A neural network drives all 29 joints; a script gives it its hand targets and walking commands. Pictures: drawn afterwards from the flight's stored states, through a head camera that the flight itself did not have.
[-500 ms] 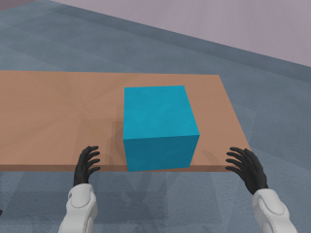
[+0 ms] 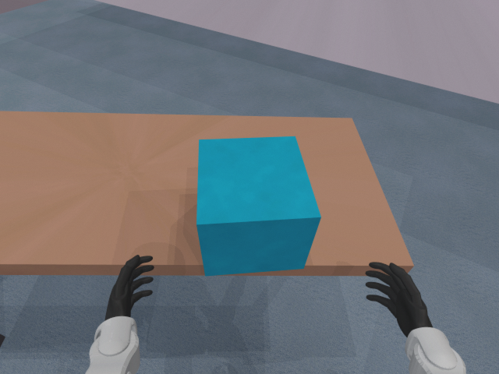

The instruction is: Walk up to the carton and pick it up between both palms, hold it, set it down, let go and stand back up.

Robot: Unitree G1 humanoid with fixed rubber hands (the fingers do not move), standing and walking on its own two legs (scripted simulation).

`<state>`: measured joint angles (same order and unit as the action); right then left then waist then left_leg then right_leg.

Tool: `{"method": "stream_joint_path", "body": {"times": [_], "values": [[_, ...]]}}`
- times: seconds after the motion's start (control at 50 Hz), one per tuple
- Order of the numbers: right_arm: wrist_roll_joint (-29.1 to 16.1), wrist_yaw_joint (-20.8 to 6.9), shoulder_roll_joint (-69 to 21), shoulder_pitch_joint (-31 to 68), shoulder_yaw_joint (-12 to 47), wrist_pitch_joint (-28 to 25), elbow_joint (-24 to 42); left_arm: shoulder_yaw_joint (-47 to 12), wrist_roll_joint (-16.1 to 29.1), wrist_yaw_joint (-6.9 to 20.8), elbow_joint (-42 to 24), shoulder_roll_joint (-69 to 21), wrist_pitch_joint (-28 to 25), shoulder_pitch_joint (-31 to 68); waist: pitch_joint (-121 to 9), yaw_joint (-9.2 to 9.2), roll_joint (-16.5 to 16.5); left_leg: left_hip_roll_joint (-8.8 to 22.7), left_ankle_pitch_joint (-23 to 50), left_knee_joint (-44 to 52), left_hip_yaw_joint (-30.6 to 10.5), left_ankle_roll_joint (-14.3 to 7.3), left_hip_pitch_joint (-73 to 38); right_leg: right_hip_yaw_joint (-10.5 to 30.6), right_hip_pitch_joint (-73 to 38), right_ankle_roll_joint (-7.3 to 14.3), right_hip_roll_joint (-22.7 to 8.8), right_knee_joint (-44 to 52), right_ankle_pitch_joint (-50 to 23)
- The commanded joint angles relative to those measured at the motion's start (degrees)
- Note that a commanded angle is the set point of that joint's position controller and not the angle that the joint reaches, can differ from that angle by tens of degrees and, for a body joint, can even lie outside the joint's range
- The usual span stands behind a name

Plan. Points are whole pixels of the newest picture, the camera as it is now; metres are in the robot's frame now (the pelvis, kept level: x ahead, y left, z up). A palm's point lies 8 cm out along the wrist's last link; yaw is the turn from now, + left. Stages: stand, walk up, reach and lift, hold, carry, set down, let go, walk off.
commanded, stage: set down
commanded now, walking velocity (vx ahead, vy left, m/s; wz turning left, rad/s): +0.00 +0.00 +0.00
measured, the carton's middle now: (251, 204) +0.42 +0.02 +0.01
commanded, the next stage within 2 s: let go in 1.40 s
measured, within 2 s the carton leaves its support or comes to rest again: neither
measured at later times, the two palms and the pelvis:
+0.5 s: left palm (121, 315) +0.20 +0.22 -0.02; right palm (398, 326) +0.21 -0.23 -0.03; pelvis +0.02 +0.00 +0.00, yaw +0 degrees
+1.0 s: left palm (115, 339) +0.17 +0.23 -0.06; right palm (390, 353) +0.18 -0.22 -0.07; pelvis +0.02 +0.00 +0.00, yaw +0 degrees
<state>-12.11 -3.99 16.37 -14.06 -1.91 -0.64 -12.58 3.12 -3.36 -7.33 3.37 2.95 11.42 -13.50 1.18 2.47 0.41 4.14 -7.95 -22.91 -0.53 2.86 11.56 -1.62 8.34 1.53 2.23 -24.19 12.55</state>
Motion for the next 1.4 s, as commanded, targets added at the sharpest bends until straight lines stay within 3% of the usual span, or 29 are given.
{"method": "stream_joint_path", "body": {"times": [0.0,0.22,0.44,0.62,0.72,0.92,1.38], "values": [[3.37,1.49,1.25,5.25,2.4,-1.27,8.17,-1.89,7.82,1.58,-4.34,7.92,-1.98,5.83,0.05,-2.11,6.59,-4.96,-2.52,5.98,4.52,-3.88,-8.48,7.57,5.95,-2.16,-4.89,12.77,8.02],[4.94,2.52,0.56,2.33,1.76,-3.39,5.96,-1.06,8.4,3.05,-3.94,10.47,-3.5,2.87,-3.5,-2.04,5.55,-5.16,2.38,4.68,4.9,-3.51,-9.59,6.04,3.92,-2.53,-4.19,10.7,-1.52],[6.08,3.97,-1.03,1.59,3.45,-7.61,-0.5,0.6,7.44,5.97,1.94,12.54,-5.49,1.25,-4.03,-2.43,6.25,-5.61,3.88,3.94,4.59,-3.23,-9.62,5.53,1.03,-3.52,-4.57,9.01,-12.56],[8.5,5.23,-2.57,3.41,3.32,-8.79,-8.11,0.55,5.88,7.59,8.91,13.67,-4.93,3.03,-1.84,-2.73,6.24,-5.36,2.49,3.58,5.0,-3.31,-9.84,5.43,1.7,-3.59,-4.53,8.96,-10.4],[9.29,5.4,-3.42,5.34,2.44,-9.89,-7.6,0.24,6.65,7.39,7.79,15.02,-5.33,5.43,-2.97,-2.43,5.81,-5.05,1.91,3.5,5.22,-3.54,-9.73,4.98,2.55,-3.4,-4.24,8.62,-8.13],[12.01,6.21,-5.31,8.06,1.25,-9.81,-13.69,-0.66,6.71,8.51,13.68,16.4,-4.07,8.22,-0.98,-3.12,4.57,-4.6,-1.29,3.5,5.62,-3.47,-10.33,4.34,5.11,-3.13,-4.17,9.0,-3.31],[12.84,5.43,-1.65,8.91,-0.77,-13.89,-21.89,-1.74,4.9,8.54,15.7,16.25,-4.71,6.59,-3.66,-3.88,3.5,-4.09,2.52,2.76,5.02,-2.79,-13.03,2.03,5.16,-3.25,-2.64,7.1,-11.78]]}}
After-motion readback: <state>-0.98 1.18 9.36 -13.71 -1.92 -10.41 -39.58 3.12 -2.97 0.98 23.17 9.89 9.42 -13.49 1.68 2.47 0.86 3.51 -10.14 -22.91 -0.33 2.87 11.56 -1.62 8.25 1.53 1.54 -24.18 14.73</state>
